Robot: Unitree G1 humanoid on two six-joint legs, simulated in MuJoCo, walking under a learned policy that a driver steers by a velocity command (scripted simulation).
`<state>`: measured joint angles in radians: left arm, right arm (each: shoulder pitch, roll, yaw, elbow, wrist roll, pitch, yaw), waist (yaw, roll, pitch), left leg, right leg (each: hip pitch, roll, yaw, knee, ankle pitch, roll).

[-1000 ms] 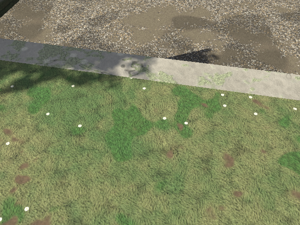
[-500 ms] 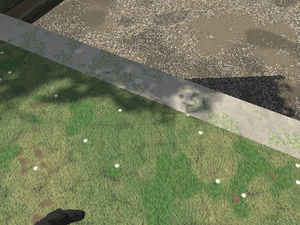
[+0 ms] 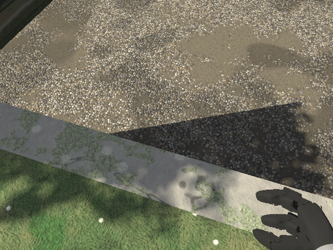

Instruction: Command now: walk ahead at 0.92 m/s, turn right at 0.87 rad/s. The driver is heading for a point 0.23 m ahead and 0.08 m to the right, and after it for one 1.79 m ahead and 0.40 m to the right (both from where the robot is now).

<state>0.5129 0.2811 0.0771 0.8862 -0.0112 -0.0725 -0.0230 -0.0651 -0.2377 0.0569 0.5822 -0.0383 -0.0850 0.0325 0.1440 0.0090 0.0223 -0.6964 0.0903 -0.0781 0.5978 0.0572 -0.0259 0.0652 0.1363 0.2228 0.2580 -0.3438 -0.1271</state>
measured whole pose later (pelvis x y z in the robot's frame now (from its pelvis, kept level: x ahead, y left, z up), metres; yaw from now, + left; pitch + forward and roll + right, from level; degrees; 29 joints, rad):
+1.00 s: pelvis +0.35 +0.06 +0.00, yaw -21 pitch +2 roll -3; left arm 0.11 0.29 0.04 0.62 0.03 0.07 0.03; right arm 0.31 -0.27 -0.05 0.63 -0.01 0.07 -0.03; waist -0.02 -0.02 0.00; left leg -0.36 -0.08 -0.14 0.52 -0.18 0.05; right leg -0.57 0.07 0.06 1.12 -0.37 0.05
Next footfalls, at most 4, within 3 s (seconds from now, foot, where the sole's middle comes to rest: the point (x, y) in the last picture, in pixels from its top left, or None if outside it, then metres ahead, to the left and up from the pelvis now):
0.08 left None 0.28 0.16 -0.77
0.44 right None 0.41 -0.10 -0.77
0.78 left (171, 247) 0.46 0.10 -0.77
1.22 right None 0.36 -0.05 -0.77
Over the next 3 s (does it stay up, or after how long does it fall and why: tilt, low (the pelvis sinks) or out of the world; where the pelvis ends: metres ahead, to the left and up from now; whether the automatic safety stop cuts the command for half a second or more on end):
stays up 0.54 -0.18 0.00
